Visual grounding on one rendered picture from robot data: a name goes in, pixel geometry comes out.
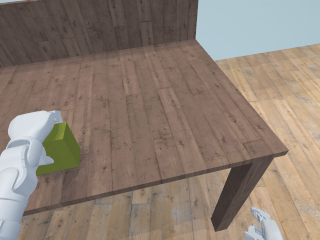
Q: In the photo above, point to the right robot hand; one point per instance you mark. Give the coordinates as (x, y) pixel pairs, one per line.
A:
(269, 229)

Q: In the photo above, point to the sponge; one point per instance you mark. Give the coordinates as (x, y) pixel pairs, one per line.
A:
(62, 147)

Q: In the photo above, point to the table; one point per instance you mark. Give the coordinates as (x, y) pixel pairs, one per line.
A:
(145, 102)

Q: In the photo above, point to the left robot forearm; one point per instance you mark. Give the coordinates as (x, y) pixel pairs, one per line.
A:
(18, 165)

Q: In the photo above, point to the left robot hand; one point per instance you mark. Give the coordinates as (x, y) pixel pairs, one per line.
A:
(37, 125)

